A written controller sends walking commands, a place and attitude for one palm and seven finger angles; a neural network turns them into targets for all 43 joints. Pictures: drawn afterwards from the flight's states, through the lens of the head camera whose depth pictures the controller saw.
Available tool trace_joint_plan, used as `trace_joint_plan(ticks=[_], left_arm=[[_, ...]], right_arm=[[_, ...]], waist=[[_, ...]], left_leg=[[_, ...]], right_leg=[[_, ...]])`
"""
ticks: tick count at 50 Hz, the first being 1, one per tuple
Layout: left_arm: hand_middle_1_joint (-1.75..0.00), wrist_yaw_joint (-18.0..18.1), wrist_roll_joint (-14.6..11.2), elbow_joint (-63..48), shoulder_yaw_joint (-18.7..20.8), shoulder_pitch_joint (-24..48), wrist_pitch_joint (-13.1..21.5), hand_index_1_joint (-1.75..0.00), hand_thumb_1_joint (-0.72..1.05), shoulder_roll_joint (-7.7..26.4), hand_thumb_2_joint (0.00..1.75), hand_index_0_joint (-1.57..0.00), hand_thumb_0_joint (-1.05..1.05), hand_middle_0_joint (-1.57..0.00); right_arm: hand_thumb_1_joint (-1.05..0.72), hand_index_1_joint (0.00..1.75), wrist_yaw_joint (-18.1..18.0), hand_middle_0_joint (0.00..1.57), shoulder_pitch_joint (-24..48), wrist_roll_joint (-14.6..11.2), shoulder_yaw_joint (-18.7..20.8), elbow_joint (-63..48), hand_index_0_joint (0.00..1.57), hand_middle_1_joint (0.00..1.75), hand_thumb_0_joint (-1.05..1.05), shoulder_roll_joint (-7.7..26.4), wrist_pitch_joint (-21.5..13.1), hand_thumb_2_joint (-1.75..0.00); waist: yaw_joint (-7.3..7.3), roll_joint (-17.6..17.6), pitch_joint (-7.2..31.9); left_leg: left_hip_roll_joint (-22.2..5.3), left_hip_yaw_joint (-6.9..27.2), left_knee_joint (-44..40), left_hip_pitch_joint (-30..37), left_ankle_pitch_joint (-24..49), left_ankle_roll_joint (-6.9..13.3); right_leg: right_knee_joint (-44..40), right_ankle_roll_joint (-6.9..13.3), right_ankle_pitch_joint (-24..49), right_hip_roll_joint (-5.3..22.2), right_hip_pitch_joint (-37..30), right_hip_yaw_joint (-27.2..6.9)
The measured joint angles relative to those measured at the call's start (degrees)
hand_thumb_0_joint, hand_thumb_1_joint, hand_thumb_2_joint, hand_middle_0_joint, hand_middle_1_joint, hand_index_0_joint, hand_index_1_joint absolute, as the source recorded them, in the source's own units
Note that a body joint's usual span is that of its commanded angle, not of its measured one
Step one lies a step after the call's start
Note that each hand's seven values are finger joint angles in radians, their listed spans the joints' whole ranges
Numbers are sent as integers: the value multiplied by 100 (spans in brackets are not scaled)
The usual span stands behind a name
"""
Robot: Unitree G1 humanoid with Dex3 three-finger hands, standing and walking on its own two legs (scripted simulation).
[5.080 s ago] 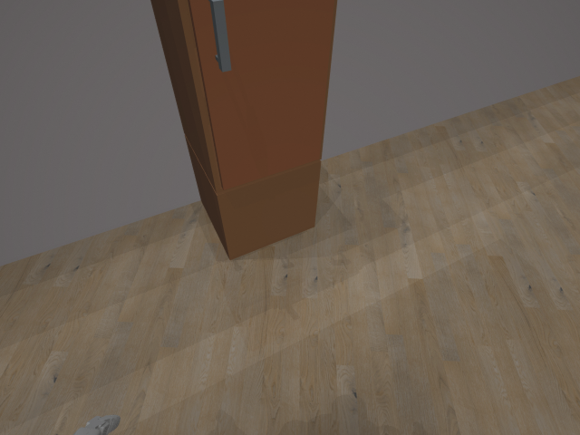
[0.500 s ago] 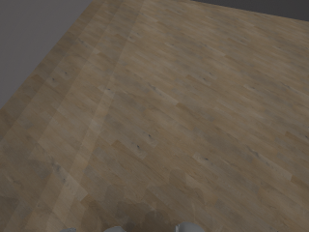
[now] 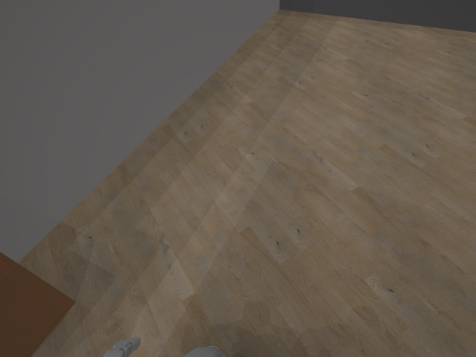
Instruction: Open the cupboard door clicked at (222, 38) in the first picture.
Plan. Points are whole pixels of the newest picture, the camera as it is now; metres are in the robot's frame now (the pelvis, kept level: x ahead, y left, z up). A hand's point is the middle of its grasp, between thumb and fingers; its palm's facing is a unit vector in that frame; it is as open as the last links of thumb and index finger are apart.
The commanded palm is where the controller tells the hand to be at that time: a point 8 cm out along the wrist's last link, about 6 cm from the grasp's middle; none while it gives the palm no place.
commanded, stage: turn to face it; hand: left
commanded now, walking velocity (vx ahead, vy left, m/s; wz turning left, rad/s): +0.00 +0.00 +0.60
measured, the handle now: out of the picture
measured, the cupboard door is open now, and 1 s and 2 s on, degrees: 0 0 0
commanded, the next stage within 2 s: take the last steps up to it in 1.78 s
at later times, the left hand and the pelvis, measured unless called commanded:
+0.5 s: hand out of the picture -0.06 +0.26 -0.18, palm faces +0.35 -0.90 -0.26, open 7.4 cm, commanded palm none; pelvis -0.02 +0.04 -0.01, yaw +18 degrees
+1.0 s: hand out of the picture +0.00 +0.23 -0.13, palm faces +0.55 -0.78 -0.30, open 7.4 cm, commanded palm none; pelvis +0.00 -0.01 +0.00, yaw +36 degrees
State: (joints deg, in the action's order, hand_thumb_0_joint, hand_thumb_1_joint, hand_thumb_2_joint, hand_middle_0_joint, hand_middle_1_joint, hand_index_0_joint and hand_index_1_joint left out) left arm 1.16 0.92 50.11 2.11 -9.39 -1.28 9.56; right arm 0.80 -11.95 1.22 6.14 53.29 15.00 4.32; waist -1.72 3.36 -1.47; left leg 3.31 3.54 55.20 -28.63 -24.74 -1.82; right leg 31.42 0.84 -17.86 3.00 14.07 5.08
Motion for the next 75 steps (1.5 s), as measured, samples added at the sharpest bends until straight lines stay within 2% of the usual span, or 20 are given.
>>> trace_joint_plan(ticks=[3,7,12,16,19,20,23,28,40,44,45,48,51,54,60,65,68,69,71,75], left_arm=[[-30,0,6,35,-27,-158,11,-29,91,-25,90,-20,1,-20],[-30,-4,21,81,-48,-291,45,-29,91,-20,90,-20,1,-20],[-30,-22,62,144,-41,-460,47,-29,91,38,90,-20,1,-20],[-30,-38,85,227,28,-577,-9,-30,91,197,90,-21,1,-20],[-30,-53,46,289,110,-692,-71,-30,91,373,90,-20,1,-20],[-30,-58,20,332,152,-676,-120,-29,91,460,90,-20,1,-20],[-30,-22,18,419,226,-559,-313,-29,91,617,90,-20,1,-20],[-30,-68,-1,343,248,-267,-269,-29,91,619,90,-20,1,-20],[-30,-35,-48,-67,142,411,-193,-29,91,371,90,-20,1,-20],[-30,-33,-87,-208,64,446,-71,-29,91,273,90,-20,1,-20],[-30,-22,-71,-212,49,436,-18,-29,91,219,90,-20,1,-20],[-30,-9,-20,-206,-49,300,19,-29,91,94,90,-20,1,-20],[-30,2,-18,-141,-64,94,-5,-29,91,33,90,-20,1,-20],[-30,6,-5,-51,-62,-59,-3,-29,91,22,90,-20,1,-20],[-30,-4,42,84,-39,-335,20,-29,91,72,90,-20,1,-20],[-30,-27,77,207,33,-535,-26,-29,91,247,90,-20,1,-20],[-30,-34,51,294,104,-685,-72,-29,91,403,90,-20,1,-20],[-30,-40,23,331,136,-714,-107,-29,91,472,90,-20,1,-20],[-30,-11,9,423,182,-672,-243,-29,91,605,90,-20,1,-20],[-30,-3,13,532,209,-579,-328,-29,91,647,90,-20,1,-20]], right_arm=[[-91,30,59,20,60,17,33,-23,20,30,1,85,16,-90],[-91,30,85,20,105,7,25,-21,20,30,0,132,42,-90],[-91,30,86,20,243,-16,-47,36,19,30,1,121,111,-90],[-91,30,90,20,416,-51,-148,-24,19,30,1,29,55,-90],[-91,30,110,20,476,-56,-220,-162,19,30,1,-33,-77,-90],[-91,30,104,20,514,-50,-225,-187,20,30,1,-92,-147,-90],[-91,30,63,20,540,-59,-311,-239,20,30,0,-219,-268,-90],[-90,30,-49,21,393,-43,-373,-213,20,30,0,-291,-287,-90],[-90,30,-46,21,-101,4,-281,-44,20,30,0,-292,-200,-90],[-90,30,-45,21,-232,-16,-198,-3,20,30,0,-199,-131,-90],[-90,30,-41,21,-251,-43,-165,13,20,30,0,-145,-119,-90],[-90,30,-44,21,-294,-35,-65,65,20,30,1,-26,-29,-90],[-91,30,16,20,-302,-1,-13,107,20,30,1,66,41,-90],[-91,30,65,20,-279,1,1,109,20,30,1,115,58,-90],[-91,30,89,20,-49,-14,-47,131,19,30,1,123,133,-90],[-91,30,90,20,310,-52,-140,21,19,30,1,66,66,-90],[-91,30,93,20,451,-61,-206,-130,19,30,1,36,-69,-90],[-91,30,89,20,495,-50,-212,-169,19,30,1,11,-144,-90],[-91,30,68,20,582,-60,-269,-209,20,30,1,-90,-235,-90],[-91,30,-43,20,546,-39,-376,-240,20,30,0,-225,-293,-90]], waist=[[-3,-56,-22],[11,-134,-140],[141,-219,-308],[283,-347,-410],[325,-444,-374],[323,-554,-387],[351,-655,-411],[246,-525,-354],[-95,-281,-190],[-154,-140,-144],[-143,-33,-151],[-160,82,-144],[-139,57,-109],[-138,12,-132],[28,-150,-267],[240,-325,-396],[317,-424,-365],[317,-490,-346],[373,-644,-385],[359,-583,-291]], left_leg=[[-213,-193,1040,-236,329,-122],[-481,-262,1139,-164,465,-268],[-640,-448,248,225,153,-315],[-623,-752,-873,695,14,-212],[-539,-918,-2045,1192,642,-26],[-446,-910,-2006,1138,638,131],[-361,-812,-1908,1098,527,401],[-252,-488,-2490,1326,894,466],[55,274,-2734,1255,1202,365],[158,536,-2414,1012,1112,195],[137,605,-2215,922,1022,156],[159,327,-632,408,-105,17],[-22,-21,782,26,69,-94],[-284,-163,1272,-94,366,-203],[-588,-348,492,193,197,-300],[-595,-672,-779,678,13,-200],[-518,-859,-1948,1180,644,-83],[-451,-863,-2084,1209,675,169],[-355,-832,-1889,1131,542,381],[-360,-643,-2251,1330,696,401]], right_leg=[[-238,10,105,126,-172,188],[-351,11,143,266,-278,497],[-254,-51,74,452,-272,857],[31,-178,-70,645,-164,1095],[552,-339,-327,833,36,1258],[1000,-430,-663,891,230,1082],[2505,-548,-1331,615,871,347],[3358,-647,-692,352,1411,-157],[1764,-662,-687,-10,949,-546],[265,-568,-106,-184,278,-486],[46,-292,51,-246,168,-400],[78,35,0,-143,52,-147],[-161,41,51,20,-179,46],[-305,30,100,147,-320,270],[-280,-30,42,406,-389,675],[11,-177,-109,626,-265,962],[448,-334,-338,775,-95,1126],[810,-387,-459,845,75,1040],[1823,-472,-1191,750,502,476],[3144,-554,-1077,441,1102,-20]])
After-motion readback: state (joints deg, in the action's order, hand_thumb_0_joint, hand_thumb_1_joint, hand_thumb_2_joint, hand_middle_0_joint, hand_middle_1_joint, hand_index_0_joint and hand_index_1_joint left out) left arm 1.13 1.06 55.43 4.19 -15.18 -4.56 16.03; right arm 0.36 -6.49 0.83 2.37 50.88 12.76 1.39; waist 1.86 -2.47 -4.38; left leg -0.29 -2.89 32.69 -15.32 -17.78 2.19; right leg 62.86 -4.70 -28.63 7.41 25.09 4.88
